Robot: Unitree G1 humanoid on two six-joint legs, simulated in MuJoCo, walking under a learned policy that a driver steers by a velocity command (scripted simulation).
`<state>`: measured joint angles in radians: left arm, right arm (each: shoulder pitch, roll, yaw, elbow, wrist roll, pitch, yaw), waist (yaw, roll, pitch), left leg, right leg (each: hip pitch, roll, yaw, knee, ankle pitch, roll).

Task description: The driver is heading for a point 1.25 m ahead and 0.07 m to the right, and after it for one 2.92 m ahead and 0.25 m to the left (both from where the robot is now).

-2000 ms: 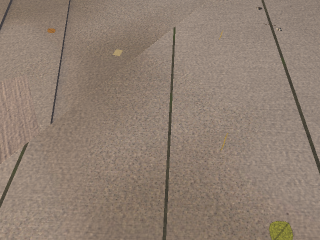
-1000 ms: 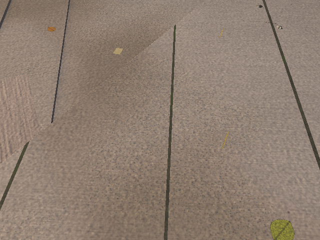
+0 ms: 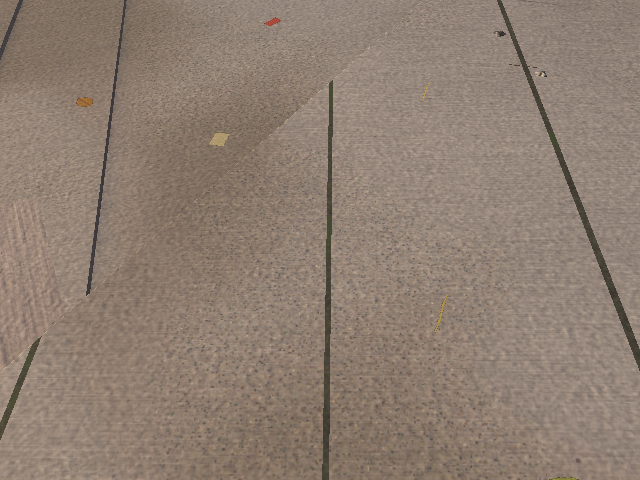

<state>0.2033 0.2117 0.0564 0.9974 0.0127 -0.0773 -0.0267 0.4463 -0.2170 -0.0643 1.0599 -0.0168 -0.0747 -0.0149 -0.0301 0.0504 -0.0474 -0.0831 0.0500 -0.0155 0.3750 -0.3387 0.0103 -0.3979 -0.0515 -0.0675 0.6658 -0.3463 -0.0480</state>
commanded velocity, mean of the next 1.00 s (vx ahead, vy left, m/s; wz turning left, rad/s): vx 0.46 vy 0.00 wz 0.00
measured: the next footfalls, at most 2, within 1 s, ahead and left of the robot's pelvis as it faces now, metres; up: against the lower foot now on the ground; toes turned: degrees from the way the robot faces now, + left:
right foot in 0.04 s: +0.08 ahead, -0.13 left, +0.00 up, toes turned -5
left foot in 0.48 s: +0.52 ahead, +0.05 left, +0.00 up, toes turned +1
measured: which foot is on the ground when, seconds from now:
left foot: down 0.00-0.04, up 0.06-0.46, down 0.48-1.00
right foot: up 0.00-0.02, down 0.04-0.50, up 0.52-0.90, down 0.92-1.00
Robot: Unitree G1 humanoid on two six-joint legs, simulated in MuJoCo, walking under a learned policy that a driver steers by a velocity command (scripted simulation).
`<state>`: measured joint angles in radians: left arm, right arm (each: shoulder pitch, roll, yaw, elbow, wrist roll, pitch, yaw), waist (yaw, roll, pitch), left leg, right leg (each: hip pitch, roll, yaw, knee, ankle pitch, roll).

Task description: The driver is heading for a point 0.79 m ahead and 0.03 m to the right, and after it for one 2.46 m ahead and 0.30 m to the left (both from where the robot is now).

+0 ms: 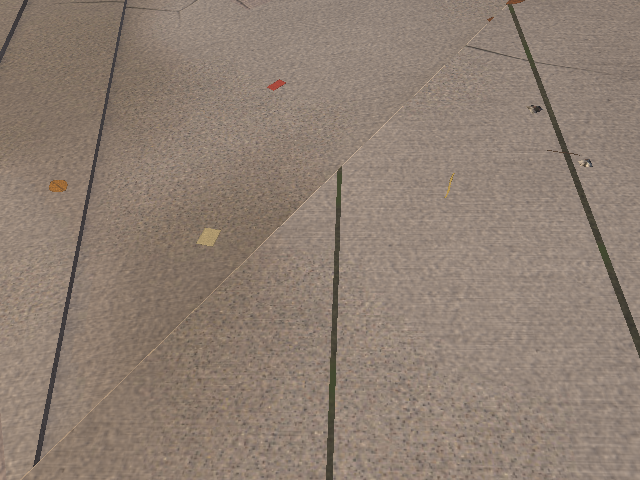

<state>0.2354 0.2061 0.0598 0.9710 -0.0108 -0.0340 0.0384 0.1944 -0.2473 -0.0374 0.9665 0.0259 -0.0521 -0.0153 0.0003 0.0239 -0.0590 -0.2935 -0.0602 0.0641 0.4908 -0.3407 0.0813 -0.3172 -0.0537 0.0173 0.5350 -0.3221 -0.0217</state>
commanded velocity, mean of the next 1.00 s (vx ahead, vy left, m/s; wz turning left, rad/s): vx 0.84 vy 0.00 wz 0.00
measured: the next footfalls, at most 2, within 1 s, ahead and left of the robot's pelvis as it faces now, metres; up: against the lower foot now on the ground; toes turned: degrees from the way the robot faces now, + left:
left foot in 0.32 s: +0.21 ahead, +0.14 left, +0.00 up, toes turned +5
right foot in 0.76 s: +0.66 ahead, -0.01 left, +0.00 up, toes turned -3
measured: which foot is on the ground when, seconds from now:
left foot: down 0.00-0.00, up 0.02-0.30, down 0.32-0.78, up 0.80-1.00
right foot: down 0.00-0.34, up 0.36-0.74, down 0.76-1.00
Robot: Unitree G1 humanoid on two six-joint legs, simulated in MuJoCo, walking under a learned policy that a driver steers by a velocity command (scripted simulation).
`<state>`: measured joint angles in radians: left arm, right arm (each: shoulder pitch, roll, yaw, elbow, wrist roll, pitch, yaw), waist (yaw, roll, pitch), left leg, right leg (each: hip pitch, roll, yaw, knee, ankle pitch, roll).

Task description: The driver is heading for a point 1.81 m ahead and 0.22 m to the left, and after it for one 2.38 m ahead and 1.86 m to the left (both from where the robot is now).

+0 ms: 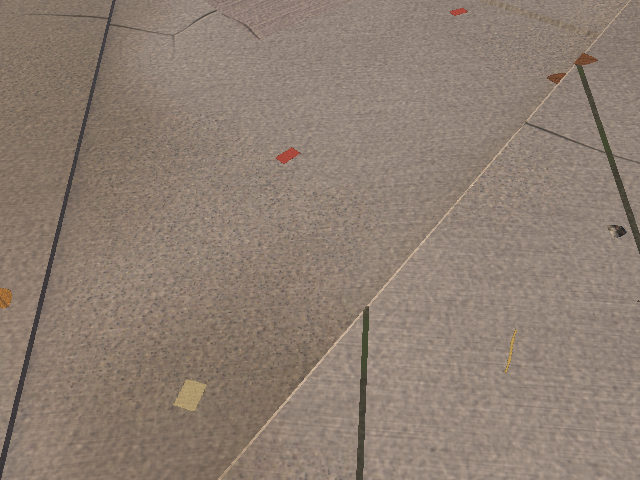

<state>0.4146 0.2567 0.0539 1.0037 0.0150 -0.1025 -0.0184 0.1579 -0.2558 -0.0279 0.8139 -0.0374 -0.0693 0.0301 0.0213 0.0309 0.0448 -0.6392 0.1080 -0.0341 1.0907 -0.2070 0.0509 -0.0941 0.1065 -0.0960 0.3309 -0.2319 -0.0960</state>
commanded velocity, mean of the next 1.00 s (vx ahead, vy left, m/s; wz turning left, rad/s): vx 0.14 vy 0.00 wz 0.00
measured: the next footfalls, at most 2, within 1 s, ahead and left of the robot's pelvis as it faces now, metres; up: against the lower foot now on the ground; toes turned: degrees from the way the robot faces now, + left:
left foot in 0.18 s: +0.38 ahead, +0.10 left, +0.00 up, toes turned +1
right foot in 0.58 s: +0.30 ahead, -0.09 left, +0.00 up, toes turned +0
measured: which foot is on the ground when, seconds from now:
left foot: up 0.00-0.16, down 0.18-1.00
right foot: down 0.00-0.18, up 0.20-0.56, down 0.58-1.00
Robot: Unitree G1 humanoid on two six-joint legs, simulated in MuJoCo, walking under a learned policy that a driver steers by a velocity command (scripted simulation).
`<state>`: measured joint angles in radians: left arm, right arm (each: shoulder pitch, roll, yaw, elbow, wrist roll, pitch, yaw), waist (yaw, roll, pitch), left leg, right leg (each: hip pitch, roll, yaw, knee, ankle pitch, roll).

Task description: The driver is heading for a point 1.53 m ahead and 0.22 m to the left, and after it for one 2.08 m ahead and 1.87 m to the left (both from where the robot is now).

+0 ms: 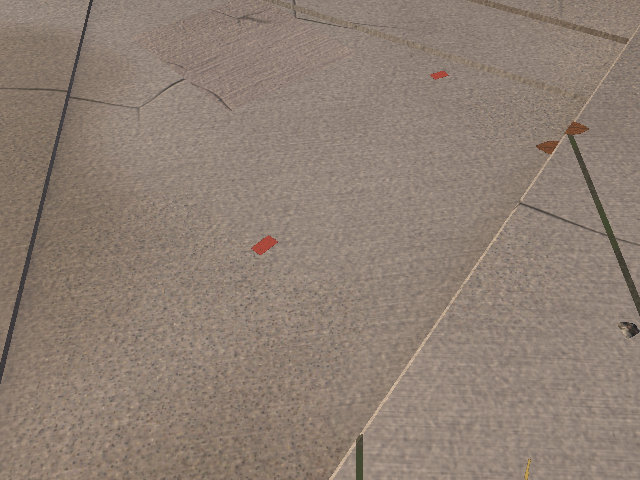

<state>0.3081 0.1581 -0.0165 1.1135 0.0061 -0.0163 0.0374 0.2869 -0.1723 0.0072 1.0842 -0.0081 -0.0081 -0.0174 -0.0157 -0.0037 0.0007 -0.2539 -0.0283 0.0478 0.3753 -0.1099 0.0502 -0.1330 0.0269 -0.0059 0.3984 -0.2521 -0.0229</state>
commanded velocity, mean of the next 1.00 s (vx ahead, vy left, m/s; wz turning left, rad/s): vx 0.35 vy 0.00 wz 0.00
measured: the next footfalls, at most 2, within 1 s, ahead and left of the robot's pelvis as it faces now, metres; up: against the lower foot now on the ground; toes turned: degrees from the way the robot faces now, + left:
left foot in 0.78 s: +0.21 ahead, +0.14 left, +0.00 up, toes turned +5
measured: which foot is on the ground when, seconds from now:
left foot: down 0.00-0.52, up 0.54-0.76, down 0.78-1.00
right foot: down 0.00-0.78, up 0.80-1.00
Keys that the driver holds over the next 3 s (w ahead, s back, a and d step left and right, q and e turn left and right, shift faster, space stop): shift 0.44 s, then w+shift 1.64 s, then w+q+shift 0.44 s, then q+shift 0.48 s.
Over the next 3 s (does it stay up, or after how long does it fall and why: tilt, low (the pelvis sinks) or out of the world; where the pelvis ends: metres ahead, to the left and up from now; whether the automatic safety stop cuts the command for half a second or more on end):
stays up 1.99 0.14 -0.13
